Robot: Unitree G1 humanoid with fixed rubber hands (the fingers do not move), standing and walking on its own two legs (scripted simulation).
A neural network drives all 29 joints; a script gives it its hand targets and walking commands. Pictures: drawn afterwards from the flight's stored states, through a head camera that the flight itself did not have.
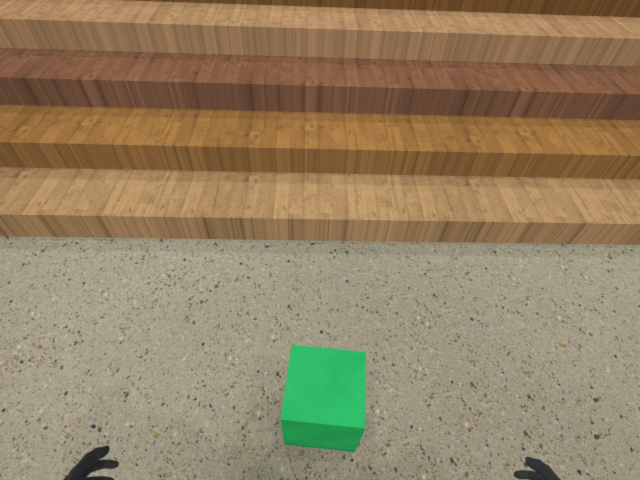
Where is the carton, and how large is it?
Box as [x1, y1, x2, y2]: [281, 345, 365, 451]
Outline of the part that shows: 291,345 281,414 281,425 284,444 354,451 364,429 365,352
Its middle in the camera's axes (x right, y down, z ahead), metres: +0.01 +0.45 +1.10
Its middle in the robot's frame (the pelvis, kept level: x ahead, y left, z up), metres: +0.42 -0.03 -0.66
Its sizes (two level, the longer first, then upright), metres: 0.210 0.200 0.250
